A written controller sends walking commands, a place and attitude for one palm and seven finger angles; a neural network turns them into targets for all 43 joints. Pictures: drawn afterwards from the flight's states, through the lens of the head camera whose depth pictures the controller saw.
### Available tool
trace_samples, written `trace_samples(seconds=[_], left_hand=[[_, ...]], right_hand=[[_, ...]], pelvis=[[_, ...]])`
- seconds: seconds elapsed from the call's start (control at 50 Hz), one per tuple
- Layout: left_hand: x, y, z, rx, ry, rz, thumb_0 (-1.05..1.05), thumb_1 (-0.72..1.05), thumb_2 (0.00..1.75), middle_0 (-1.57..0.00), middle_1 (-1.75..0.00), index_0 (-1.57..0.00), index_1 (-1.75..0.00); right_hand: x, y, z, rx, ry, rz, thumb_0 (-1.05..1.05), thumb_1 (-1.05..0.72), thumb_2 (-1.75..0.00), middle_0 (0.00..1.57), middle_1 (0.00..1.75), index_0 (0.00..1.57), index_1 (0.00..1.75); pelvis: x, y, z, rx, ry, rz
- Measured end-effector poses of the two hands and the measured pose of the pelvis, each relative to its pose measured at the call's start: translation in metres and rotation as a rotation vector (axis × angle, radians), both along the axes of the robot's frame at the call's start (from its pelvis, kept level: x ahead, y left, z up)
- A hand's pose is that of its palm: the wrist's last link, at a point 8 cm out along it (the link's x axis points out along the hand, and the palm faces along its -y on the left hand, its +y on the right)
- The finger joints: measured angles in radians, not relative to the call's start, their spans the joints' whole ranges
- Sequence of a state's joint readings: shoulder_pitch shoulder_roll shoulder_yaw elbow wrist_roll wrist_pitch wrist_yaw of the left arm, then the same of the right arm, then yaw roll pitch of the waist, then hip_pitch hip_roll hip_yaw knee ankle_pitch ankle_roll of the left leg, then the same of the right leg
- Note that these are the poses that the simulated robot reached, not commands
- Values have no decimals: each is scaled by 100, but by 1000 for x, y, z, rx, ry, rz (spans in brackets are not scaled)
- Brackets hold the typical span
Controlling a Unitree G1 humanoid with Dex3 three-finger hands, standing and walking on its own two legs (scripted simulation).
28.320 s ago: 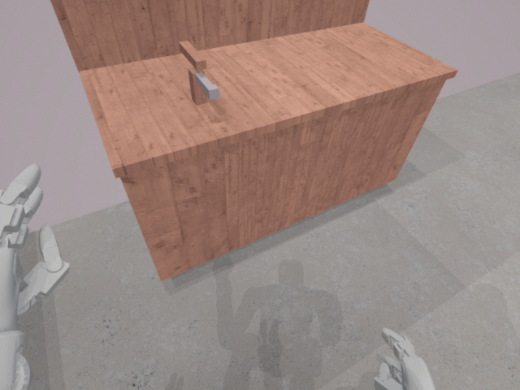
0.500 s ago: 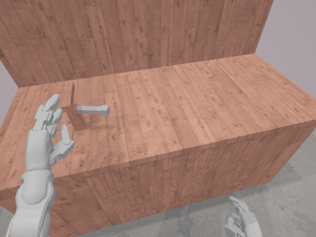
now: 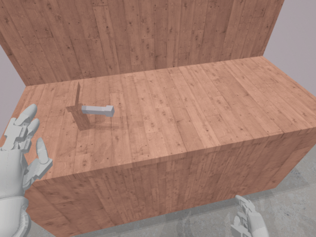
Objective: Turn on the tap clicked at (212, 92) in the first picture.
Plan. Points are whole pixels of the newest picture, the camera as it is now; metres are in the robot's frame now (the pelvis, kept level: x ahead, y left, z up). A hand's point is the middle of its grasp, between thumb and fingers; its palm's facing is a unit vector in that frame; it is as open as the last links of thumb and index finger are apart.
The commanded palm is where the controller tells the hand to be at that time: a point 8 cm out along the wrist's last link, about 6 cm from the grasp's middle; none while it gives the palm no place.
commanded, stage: draw the hand back beside the body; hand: left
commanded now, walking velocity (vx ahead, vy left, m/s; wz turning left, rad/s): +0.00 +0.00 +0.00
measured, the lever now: (109, 111) +0.48 +0.25 +0.03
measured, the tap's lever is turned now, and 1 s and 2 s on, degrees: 72 72 72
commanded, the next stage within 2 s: step back with the hand held close in 0.16 s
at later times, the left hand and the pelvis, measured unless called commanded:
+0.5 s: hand (54, 161) +0.21 +0.25 +0.14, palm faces +0.36 -0.83 -0.42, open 7.4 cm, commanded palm +0.15 +0.29 +0.17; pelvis -0.01 +0.01 +0.00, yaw -1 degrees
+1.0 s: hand (31, 188) +0.15 +0.26 +0.15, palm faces +0.41 -0.81 -0.43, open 7.4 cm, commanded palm +0.09 +0.30 +0.17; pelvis -0.07 +0.02 -0.02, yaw +0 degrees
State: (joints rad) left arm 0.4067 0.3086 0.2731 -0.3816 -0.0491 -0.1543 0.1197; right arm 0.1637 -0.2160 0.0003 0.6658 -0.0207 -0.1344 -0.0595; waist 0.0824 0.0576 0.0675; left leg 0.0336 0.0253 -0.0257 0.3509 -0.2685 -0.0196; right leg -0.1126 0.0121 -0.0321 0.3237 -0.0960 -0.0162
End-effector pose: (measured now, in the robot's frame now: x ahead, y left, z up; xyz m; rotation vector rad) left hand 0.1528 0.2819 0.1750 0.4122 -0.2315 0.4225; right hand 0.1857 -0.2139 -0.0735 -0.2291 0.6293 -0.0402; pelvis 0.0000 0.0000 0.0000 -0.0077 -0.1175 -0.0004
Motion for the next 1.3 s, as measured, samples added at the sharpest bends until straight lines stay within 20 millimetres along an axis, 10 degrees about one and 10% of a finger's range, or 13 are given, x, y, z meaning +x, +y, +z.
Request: trace_samples(seconds=[0.54,1.3], left_hand=[[14,7,-11,69,107,-63,2,90,90,-21,-31,-21,-30],[-75,21,-9,137,-43,-5,1,89,90,-21,-31,-21,-30]], right_hand=[[-29,-9,-9,-35,89,-97,1,-90,-90,20,30,20,30],[-117,-10,-27,-66,109,-95,1,-90,-90,20,30,20,30]], pelvis=[[-15,16,-3,7,109,-17],[-91,19,-25,13,105,16]])
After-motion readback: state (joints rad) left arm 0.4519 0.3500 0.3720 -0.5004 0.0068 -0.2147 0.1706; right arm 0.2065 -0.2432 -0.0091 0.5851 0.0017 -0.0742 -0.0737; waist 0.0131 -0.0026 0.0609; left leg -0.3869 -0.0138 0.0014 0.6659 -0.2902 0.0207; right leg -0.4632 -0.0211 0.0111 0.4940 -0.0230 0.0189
